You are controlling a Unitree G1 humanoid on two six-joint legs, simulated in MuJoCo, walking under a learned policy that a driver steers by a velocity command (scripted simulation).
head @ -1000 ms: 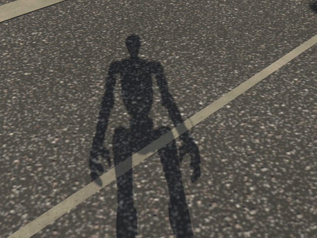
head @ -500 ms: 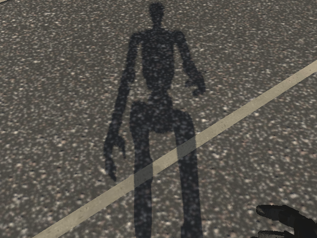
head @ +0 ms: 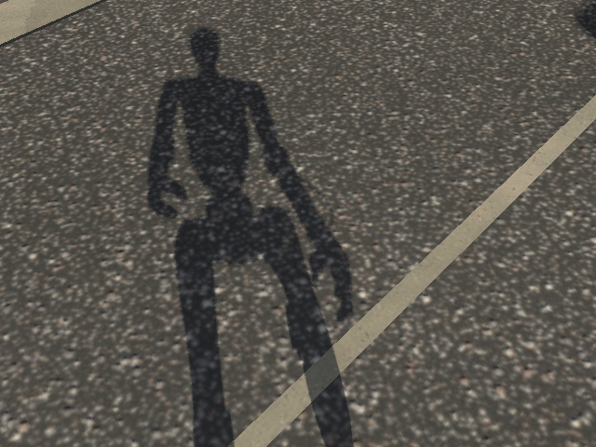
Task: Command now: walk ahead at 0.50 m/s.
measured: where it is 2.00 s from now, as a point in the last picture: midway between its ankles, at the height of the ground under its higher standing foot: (364, 225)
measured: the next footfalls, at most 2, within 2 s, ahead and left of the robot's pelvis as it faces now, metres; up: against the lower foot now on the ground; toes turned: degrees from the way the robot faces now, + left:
right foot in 0.04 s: +0.21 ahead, -0.13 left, +0.00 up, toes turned -3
left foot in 0.62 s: +0.53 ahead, +0.11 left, +0.00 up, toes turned +3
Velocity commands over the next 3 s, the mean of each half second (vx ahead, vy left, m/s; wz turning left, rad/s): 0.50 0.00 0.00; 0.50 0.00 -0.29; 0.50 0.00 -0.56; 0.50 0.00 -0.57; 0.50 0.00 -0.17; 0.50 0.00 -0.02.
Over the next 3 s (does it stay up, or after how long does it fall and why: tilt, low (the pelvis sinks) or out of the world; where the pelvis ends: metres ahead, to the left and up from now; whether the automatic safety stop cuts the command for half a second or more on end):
stays up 1.45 -0.60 0.01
